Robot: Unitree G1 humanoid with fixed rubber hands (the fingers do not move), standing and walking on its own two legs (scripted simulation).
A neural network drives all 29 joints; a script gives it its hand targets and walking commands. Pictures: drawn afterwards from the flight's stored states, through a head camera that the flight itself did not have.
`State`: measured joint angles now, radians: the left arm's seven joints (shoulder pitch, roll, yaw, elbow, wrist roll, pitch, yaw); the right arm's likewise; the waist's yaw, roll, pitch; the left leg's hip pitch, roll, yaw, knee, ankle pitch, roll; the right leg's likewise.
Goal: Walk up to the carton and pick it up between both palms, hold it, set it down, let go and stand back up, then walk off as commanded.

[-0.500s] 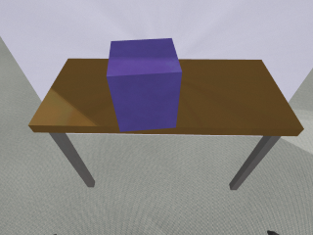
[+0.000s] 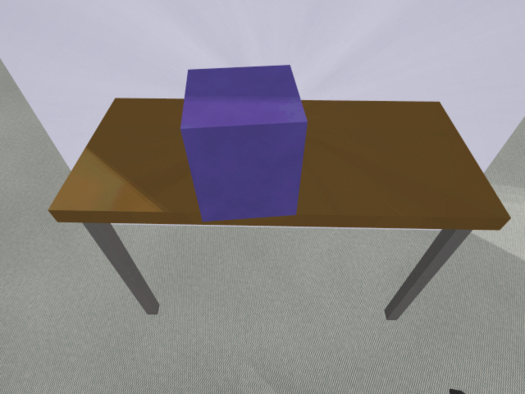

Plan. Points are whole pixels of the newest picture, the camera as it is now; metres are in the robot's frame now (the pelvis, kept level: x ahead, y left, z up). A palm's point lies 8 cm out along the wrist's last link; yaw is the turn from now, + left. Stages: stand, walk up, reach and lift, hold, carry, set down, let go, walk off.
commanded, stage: stand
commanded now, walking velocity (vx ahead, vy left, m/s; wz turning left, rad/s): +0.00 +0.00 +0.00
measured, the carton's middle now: (244, 145) +0.59 +0.04 +0.03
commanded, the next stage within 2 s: none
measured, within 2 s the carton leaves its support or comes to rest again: neither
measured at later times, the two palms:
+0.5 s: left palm out of the picture +0.08 +0.31 -0.11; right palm out of the picture +0.08 -0.31 -0.11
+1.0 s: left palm out of the picture +0.08 +0.31 -0.11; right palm out of the picture +0.08 -0.31 -0.11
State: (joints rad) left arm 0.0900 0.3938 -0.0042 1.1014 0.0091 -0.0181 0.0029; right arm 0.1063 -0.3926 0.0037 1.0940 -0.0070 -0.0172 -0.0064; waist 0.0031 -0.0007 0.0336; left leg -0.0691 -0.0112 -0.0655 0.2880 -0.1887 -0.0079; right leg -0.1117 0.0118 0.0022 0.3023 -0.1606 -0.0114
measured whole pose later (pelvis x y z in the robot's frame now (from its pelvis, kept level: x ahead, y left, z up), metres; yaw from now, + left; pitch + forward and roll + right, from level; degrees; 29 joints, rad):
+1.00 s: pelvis +0.00 +0.00 +0.00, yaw +0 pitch -2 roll +0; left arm 0.10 0.39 0.00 1.09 0.01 -0.02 0.00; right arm 0.12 -0.39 0.00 1.09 -0.01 -0.02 -0.01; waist 0.00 0.00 0.04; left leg -0.07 -0.01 -0.07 0.29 -0.19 -0.01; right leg -0.11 0.01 0.00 0.31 -0.17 -0.01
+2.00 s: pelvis +0.00 +0.00 +0.00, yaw +1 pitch -2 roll +0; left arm 0.11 0.39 0.00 1.09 0.01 -0.02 0.00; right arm 0.12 -0.39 0.00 1.08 -0.01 -0.02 -0.01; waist 0.00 0.00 0.04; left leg -0.07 -0.01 -0.07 0.29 -0.19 -0.01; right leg -0.11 0.00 0.00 0.31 -0.17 -0.01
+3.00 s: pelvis +0.00 +0.00 +0.00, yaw +1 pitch -2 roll +0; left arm 0.11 0.39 0.00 1.09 0.01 -0.01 0.00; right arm 0.12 -0.39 0.00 1.08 -0.01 -0.01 -0.01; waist 0.00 0.00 0.04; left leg -0.07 -0.01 -0.07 0.29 -0.19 -0.01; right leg -0.11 0.00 0.00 0.31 -0.17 0.00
